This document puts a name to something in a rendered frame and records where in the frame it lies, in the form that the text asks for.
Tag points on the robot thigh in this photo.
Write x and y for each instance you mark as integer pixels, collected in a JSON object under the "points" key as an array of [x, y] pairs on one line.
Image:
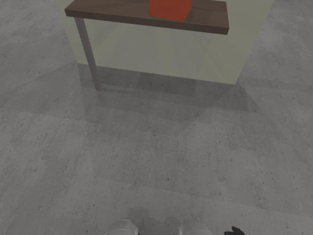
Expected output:
{"points": [[193, 227], [122, 228]]}

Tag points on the left robot thigh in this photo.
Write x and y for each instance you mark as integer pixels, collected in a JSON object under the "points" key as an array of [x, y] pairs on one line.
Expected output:
{"points": [[122, 228]]}

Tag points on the carton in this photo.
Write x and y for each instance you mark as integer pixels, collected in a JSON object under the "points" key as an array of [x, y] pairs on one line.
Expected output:
{"points": [[176, 10]]}

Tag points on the right robot thigh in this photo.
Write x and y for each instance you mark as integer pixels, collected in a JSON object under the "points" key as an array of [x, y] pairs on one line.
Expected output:
{"points": [[193, 227]]}

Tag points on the table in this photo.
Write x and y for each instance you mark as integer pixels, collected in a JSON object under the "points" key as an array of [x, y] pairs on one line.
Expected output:
{"points": [[208, 16]]}

